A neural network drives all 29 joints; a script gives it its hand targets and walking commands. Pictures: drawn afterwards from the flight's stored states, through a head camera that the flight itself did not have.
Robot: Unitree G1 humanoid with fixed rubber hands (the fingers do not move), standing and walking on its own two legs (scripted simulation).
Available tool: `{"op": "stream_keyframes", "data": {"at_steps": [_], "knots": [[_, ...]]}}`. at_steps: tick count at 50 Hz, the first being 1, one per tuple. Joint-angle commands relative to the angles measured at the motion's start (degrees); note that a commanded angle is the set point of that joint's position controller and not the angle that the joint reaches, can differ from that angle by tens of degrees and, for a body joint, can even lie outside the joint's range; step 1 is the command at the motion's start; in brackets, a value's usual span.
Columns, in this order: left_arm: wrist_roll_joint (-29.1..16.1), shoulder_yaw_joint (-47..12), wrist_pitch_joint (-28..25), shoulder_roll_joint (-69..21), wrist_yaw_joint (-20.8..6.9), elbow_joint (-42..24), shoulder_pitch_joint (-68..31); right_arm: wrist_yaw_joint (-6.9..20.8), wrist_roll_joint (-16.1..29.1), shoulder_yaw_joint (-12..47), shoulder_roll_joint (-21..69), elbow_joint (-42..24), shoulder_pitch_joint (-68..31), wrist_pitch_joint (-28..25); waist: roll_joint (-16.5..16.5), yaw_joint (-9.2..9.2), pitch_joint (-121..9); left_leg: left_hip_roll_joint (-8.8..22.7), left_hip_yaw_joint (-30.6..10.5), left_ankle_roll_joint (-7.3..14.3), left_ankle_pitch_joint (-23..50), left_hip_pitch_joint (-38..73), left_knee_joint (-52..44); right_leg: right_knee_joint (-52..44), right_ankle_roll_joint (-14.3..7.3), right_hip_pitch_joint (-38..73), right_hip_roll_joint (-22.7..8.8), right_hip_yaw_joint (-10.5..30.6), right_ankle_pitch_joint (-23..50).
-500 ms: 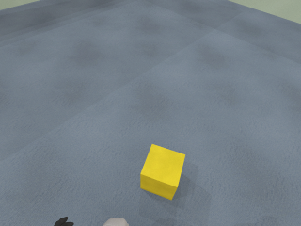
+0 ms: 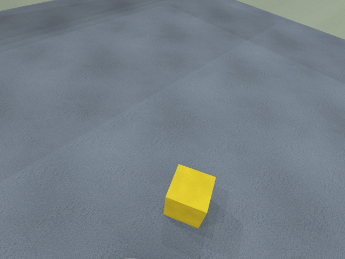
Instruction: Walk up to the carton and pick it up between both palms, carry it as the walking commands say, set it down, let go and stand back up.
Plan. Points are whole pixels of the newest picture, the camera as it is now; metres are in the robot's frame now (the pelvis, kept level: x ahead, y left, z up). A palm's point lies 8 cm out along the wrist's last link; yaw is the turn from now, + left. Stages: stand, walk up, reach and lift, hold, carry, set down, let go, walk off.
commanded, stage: walk up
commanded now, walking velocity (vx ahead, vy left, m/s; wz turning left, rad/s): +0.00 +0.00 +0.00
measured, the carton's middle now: (188, 196) +0.53 -0.11 -0.64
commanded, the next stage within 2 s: none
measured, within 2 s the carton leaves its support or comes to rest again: neither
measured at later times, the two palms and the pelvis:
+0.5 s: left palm (72, 240) +0.17 +0.25 -0.11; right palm out of the picture +0.08 -0.24 -0.09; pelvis +0.06 +0.01 +0.01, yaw -6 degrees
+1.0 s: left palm (103, 209) +0.25 +0.20 -0.13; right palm out of the picture +0.16 -0.29 -0.13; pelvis +0.13 -0.03 -0.01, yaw -10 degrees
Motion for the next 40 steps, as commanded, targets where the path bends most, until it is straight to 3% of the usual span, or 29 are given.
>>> {"op": "stream_keyframes", "data": {"at_steps": [1, 5, 6, 7, 8, 10, 12, 13, 15, 16, 17, 18, 19, 20, 21, 23, 25, 27, 29, 30, 31, 33, 34, 35, 36, 37, 38, 39, 40], "knots": [[1.7, 1.1, -1.6, 4.9, 0.1, -0.1, 1.2, -0.8, -1.8, -1.7, -5.7, -2.0, -4.2, -1.6, 5.0, -0.79, 2.8, 6.2, -8.9, 2.5, -8.0, -1.9, -11.7, -7.7, -2.5, -2.0, -2.8, 5.2, -3.3], [1.6, 1.2, -1.7, 4.8, 0.1, -0.2, 1.7, -0.7, -1.7, -2.1, -6.1, -1.9, -3.9, -1.4, 5.2, -0.89, 3.0, 6.3, -8.5, 2.1, -8.1, -1.6, -11.4, -7.9, -2.3, -2.9, -2.6, 5.0, -3.7], [2.1, 2.3, -2.1, 6.1, 0.1, -0.1, 3.0, -1.0, -0.7, -2.8, -7.5, -0.9, -1.9, -1.3, 7.4, -1.13, 1.6, 8.3, -6.4, 0.4, -13.6, -0.1, -10.8, -7.0, -2.7, -3.1, -3.1, 5.6, -9.6], [2.6, 3.0, -2.2, 8.7, -0.5, 0.2, 5.9, -0.2, -1.7, -4.6, -10.5, -2.4, -3.0, -1.0, 8.6, -1.34, -1.8, 8.8, -3.1, -0.5, -31.3, 0.5, -6.2, -5.3, -4.9, -6.7, -5.5, 15.4, -24.4], [2.7, 3.0, -2.0, 9.9, -0.9, -0.5, 3.7, -0.1, -1.7, -4.5, -10.0, -3.2, -6.8, -0.6, 4.7, -0.6, 5.4, 7.8, -1.4, -2.1, -32.7, -3.8, -4.1, -9.6, -4.5, -11.4, -7.2, 19.4, -28.2], [2.3, 3.7, -2.1, 11.4, -0.9, -1.5, 1.4, 0.0, -1.6, -3.6, -7.9, -3.5, -8.5, -1.0, -2.2, -0.96, 9.3, 5.1, 2.0, -2.9, -24.0, -5.2, 1.2, -15.6, -5.6, -12.6, -10.0, 24.1, -30.3], [1.9, 4.2, -2.4, 13.1, -0.5, -0.7, 1.7, 0.3, -1.6, -3.7, -7.2, -2.7, -7.1, -1.6, -5.5, -1.33, 7.7, 3.5, 4.3, -3.6, -12.4, -2.2, 9.1, -21.1, -8.3, -12.4, -14.5, 30.7, -32.1], [1.8, 4.2, -2.5, 13.1, -0.5, -0.4, 0.1, 0.4, -1.6, -3.6, -6.8, -2.2, -5.1, -2.2, -4.8, -2.15, 5.8, 3.6, 4.1, -3.6, -9.8, 1.0, 8.1, -20.9, -8.7, -12.1, -14.7, 30.4, -30.0], [1.6, 3.6, -2.7, 10.7, -0.8, -1.9, -4.0, 0.3, -1.5, -3.3, -6.2, 0.7, 1.2, -2.9, -1.6, -5.45, 3.9, 3.4, 3.9, -2.4, -9.5, 12.1, -2.2, -13.5, -5.9, -15.8, -9.7, 23.3, -26.1], [1.8, 2.9, -3.0, 8.0, -1.0, -2.8, -4.8, -0.2, -1.7, -3.9, -8.9, 2.1, 5.9, -3.2, 3.5, -7.61, 2.5, 8.8, -2.7, -0.5, -16.3, 21.1, -9.9, -4.9, -1.8, -24.0, -3.5, 16.3, -23.5], [1.7, 2.5, -3.1, 4.8, -0.9, -3.9, -6.3, -0.7, -1.8, -4.9, -12.9, 3.6, 11.4, -3.2, 13.7, -9.38, 1.5, 17.7, -15.6, 2.7, -27.5, 25.5, -20.3, 11.7, 1.2, -28.8, 3.4, 6.1, -16.9], [2.1, 2.7, -2.7, 4.0, -0.9, -4.5, -5.8, -1.0, -2.0, -5.1, -14.1, 2.6, 10.7, -2.8, 18.6, -8.18, 4.2, 24.4, -22.9, 5.1, -32.8, 17.8, -25.3, 25.9, 0.1, -27.0, 2.1, 5.7, -17.3], [2.0, 3.4, -2.3, 4.8, -1.5, -4.3, -6.0, -1.3, -2.4, -5.0, -13.9, 1.9, 7.7, -2.6, 14.9, -6.5, 6.7, 24.8, -22.5, 5.7, -32.8, 11.8, -26.3, 30.2, 0.0, -25.6, 0.5, 8.7, -13.6], [1.8, 3.8, -2.2, 5.2, -1.8, -4.0, -6.0, -1.5, -2.3, -4.7, -12.7, 1.1, 4.1, -2.8, 10.8, -4.77, 8.9, 24.3, -20.8, 6.3, -30.8, 10.4, -27.0, 32.6, -0.1, -25.6, -0.4, 9.1, -10.0], [1.6, 3.5, -2.5, 4.2, -2.1, -3.8, -5.2, -1.7, -1.9, -4.4, -11.1, 1.3, 1.5, -3.1, 11.4, -3.58, 8.3, 21.4, -14.7, 6.0, -24.2, 9.9, -26.4, 32.1, 0.0, -23.6, -0.8, 8.5, -7.5], [1.3, 3.5, -2.3, 4.5, -2.5, -3.3, -7.1, -1.9, -2.7, -4.3, -11.1, 1.6, 3.8, -4.3, 8.0, -5.24, 5.2, 22.2, -12.4, 5.8, -6.2, 16.3, -22.0, 31.4, 0.0, -25.4, -1.1, 7.9, -4.3], [0.9, 3.1, -2.3, 3.7, -2.5, -3.3, -8.0, -1.9, -2.2, -4.3, -10.6, 3.0, 5.9, -5.0, 10.7, -5.38, 2.8, 21.7, -8.3, 6.1, 12.8, 21.9, -18.2, 29.8, 0.4, -26.3, -1.5, 7.7, -4.0], [1.0, 2.7, -2.1, 4.0, -2.5, -3.6, -10.9, -1.7, -2.0, -4.5, -11.0, 4.0, 6.3, -4.8, 12.2, -5.99, 2.3, 19.2, -4.3, 5.8, 19.3, 22.5, -16.4, 25.7, 0.4, -23.8, -0.7, 6.3, -3.8], [0.9, 2.1, -2.0, 3.3, -2.9, -4.1, -12.1, -1.6, -2.1, -4.5, -11.6, 3.7, 3.4, -4.3, 15.2, -5.93, 2.3, 17.1, -0.1, 6.3, 20.2, 21.5, -14.5, 18.6, 0.4, -20.6, -0.3, 5.1, -3.4], [0.9, 1.9, -2.0, 2.7, -2.9, -4.4, -13.5, -1.6, -2.2, -4.4, -11.8, 3.3, 1.7, -3.9, 14.4, -5.78, 2.7, 17.0, 0.8, 6.7, 18.9, 20.7, -14.4, 14.9, -0.3, -19.5, 0.2, 4.7, -3.6], [0.8, 1.7, -2.2, 2.8, -2.6, -4.3, -14.1, -1.8, -2.3, -4.1, -11.5, 3.1, 1.0, -3.5, 14.2, -5.59, 2.8, 14.8, 3.1, 6.6, 24.7, 20.2, -11.3, 10.6, -0.5, -17.1, 1.5, 3.5, -4.7], [0.4, 2.2, -2.5, 2.8, -1.6, -2.5, -8.6, -2.5, -1.6, -4.3, -13.0, 1.7, -2.3, -1.6, 14.4, -1.53, 0.9, 13.0, 6.0, 4.0, 47.6, 17.8, 1.4, -3.4, -0.5, -8.6, 3.8, 1.0, 2.7], [0.9, 3.0, -3.2, 4.8, -1.4, -0.5, -2.6, -2.6, -1.3, -4.5, -12.4, 1.5, -2.0, -1.4, 8.8, 1.43, -5.4, 11.9, 7.0, 1.8, 40.8, 16.2, 8.7, -10.1, -1.4, -0.2, 2.6, 1.6, 15.9], [1.6, 4.2, -4.1, 8.9, -1.1, 0.5, 1.5, -2.4, -1.4, -4.1, -10.0, 0.0, -1.9, -1.6, 2.7, 3.18, -10.4, 9.0, 6.7, -1.4, 25.3, 6.0, 16.0, -8.3, -4.4, 10.9, -4.6, 8.4, 38.8], [1.5, 5.5, -5.0, 14.3, -0.6, 1.0, 5.4, -1.8, -0.9, -3.7, -6.7, -2.4, -2.2, -1.6, -13.4, 4.07, -12.5, 1.1, 7.6, -4.8, -8.2, -9.6, 26.2, -2.8, -10.1, 21.6, -17.1, 23.0, 75.3], [0.6, 5.5, -5.1, 13.9, -0.5, 1.8, 6.6, -1.5, -0.2, -3.3, -5.6, -2.0, -0.6, -0.7, -14.0, 2.86, -14.0, 1.9, 2.0, -3.8, -22.4, -11.6, 28.7, 0.3, -13.0, 23.3, -20.1, 24.3, 88.5], [0.6, 5.2, -4.7, 12.5, 0.1, 0.6, 3.3, -1.4, -0.3, -3.4, -6.1, -2.4, -3.0, -0.4, -10.2, 1.7, -9.2, 3.4, 2.0, -3.8, -23.0, -11.5, 28.6, -0.6, -13.3, 17.9, -19.3, 23.5, 83.5], [1.0, 5.2, -3.8, 12.4, 0.4, -0.7, -0.1, -1.2, -0.6, -3.4, -6.9, -2.9, -6.3, 0.1, -7.7, 1.66, -6.1, 3.8, 3.0, -4.1, -21.8, -11.5, 28.8, -3.3, -13.5, 12.3, -17.5, 24.5, 70.9], [1.1, 5.3, -3.3, 11.5, 0.6, -1.9, -2.8, -1.2, -0.7, -3.2, -6.8, -2.8, -7.9, 0.5, -9.3, 1.3, -4.4, 3.7, 3.5, -4.3, -20.5, -12.2, 26.2, -3.9, -12.6, 11.5, -15.3, 24.0, 66.1]]}}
